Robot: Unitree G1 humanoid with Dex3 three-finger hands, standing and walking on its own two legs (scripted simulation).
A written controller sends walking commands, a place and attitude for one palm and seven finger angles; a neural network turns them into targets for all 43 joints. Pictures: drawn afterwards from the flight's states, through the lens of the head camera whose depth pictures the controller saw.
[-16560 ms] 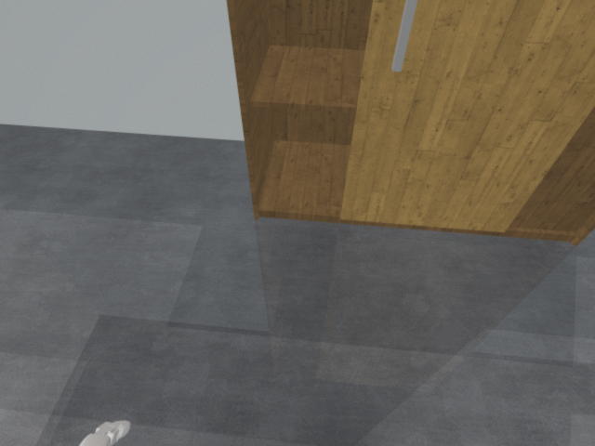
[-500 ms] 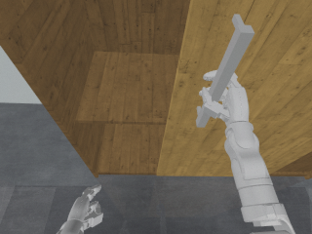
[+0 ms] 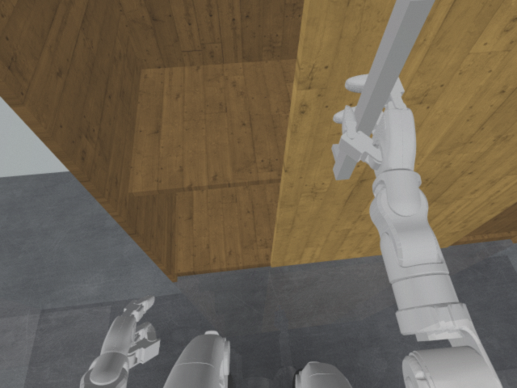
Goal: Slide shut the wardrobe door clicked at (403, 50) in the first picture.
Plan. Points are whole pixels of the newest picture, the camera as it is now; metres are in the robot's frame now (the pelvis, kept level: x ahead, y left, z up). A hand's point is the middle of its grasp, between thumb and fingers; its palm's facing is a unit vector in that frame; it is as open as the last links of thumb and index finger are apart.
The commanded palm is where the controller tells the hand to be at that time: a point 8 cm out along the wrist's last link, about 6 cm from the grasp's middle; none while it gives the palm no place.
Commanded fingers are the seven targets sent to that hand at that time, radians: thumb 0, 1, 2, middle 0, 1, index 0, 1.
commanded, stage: step sideways, sliding the door along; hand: right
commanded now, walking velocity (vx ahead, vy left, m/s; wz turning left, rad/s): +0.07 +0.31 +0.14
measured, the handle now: (362, 100) +0.46 -0.15 +0.15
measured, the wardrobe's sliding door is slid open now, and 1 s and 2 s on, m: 0.36 0.14 0.00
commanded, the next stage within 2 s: stop walking and hold the door there in 1.82 s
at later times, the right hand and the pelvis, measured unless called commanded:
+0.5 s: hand (294, 137) +0.41 -0.05 +0.13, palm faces +0.27 +0.96 -0.08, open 6.4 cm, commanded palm +0.38 -0.03 +0.14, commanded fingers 0.00 -0.90 -0.90 0.45 1.40 0.45 1.40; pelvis +0.02 +0.13 -0.01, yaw -1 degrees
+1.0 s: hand (179, 154) +0.39 +0.10 +0.13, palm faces +0.01 +1.00 -0.07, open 6.1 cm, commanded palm +0.37 +0.08 +0.14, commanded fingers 0.00 -0.90 -0.90 0.45 1.40 0.45 1.40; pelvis +0.02 +0.19 +0.00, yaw +0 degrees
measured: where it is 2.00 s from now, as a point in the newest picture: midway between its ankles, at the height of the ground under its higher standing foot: outside the picture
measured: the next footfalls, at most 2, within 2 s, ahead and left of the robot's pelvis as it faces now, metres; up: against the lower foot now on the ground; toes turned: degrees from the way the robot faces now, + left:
left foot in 0.20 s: +0.08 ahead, +0.26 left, +0.00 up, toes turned +2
right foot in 0.62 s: +0.04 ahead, -0.07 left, +0.00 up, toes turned -8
